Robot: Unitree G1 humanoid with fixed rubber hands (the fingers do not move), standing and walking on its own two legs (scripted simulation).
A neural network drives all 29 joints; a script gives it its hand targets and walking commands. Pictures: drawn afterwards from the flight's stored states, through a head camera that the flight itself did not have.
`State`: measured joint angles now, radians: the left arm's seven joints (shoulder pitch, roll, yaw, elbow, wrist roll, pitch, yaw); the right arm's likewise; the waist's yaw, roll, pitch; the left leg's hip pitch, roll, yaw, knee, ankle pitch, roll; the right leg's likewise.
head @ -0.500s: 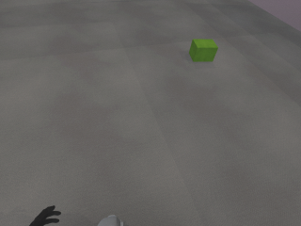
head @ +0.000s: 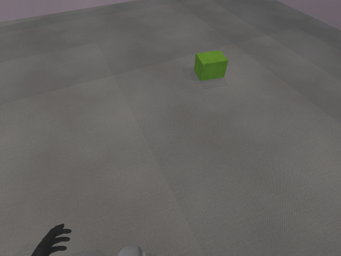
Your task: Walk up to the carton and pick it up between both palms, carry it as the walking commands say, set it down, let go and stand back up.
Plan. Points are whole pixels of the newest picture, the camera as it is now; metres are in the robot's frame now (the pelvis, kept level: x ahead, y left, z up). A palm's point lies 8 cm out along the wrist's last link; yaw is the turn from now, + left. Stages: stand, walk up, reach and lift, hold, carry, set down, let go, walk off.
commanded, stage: walk up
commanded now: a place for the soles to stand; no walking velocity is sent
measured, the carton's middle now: (210, 65) +1.82 -0.34 -0.67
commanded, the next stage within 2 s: none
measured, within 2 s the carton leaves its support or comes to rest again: neither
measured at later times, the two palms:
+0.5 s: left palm (87, 172) +0.36 +0.27 -0.10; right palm (325, 214) +0.25 -0.39 -0.08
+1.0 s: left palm (122, 148) +0.47 +0.19 -0.14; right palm (288, 120) +0.59 -0.42 -0.10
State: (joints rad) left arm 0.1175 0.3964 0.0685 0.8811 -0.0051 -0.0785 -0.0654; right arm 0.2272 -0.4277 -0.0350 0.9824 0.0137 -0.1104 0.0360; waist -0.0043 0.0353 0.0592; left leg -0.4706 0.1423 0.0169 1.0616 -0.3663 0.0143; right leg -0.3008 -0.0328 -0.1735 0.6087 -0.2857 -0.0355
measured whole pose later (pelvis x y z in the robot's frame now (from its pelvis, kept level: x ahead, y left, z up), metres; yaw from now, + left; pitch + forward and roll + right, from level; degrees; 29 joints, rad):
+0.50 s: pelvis +0.24 -0.03 +0.00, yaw -4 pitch -2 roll +4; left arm 0.14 0.42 0.09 0.98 0.02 0.00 -0.14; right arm 0.30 -0.46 -0.08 0.97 -0.02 -0.13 0.02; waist -0.02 -0.09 0.03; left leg -0.17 0.10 0.26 0.54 -0.31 -0.03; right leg -0.55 -0.15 -0.03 0.75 -0.23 0.01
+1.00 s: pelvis +0.47 -0.12 -0.01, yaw +2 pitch -1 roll +0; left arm 0.30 0.39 0.08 0.92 0.01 -0.03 -0.06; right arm 0.18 -0.37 -0.06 0.90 0.00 -0.12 0.04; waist 0.05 -0.06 0.08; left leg -0.48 0.05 0.14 0.68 -0.16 0.06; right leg -0.28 -0.05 -0.14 0.96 -0.48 -0.04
